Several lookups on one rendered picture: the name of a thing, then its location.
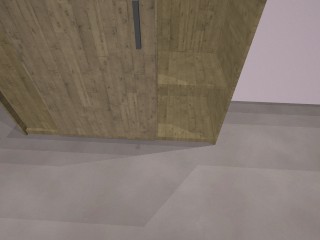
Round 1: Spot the wardrobe door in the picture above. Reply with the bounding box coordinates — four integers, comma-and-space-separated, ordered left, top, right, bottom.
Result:
0, 0, 158, 138
0, 26, 58, 129

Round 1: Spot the handle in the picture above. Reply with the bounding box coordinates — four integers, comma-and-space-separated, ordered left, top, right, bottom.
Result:
132, 0, 142, 50

